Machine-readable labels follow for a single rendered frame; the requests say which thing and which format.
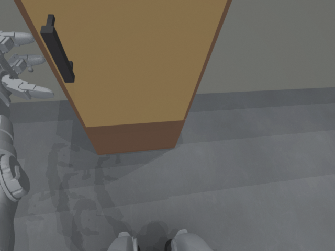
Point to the left robot upper arm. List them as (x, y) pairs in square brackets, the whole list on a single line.
[(14, 184)]

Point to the right robot thigh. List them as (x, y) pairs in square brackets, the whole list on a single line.
[(189, 242)]

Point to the cupboard door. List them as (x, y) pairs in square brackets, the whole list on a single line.
[(134, 61)]

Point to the left robot shin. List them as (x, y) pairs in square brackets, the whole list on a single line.
[(123, 234)]

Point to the left robot hand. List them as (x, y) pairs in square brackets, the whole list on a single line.
[(16, 65)]

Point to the robot left forearm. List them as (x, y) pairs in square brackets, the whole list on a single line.
[(6, 127)]

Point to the handle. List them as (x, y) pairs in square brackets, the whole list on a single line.
[(56, 50)]

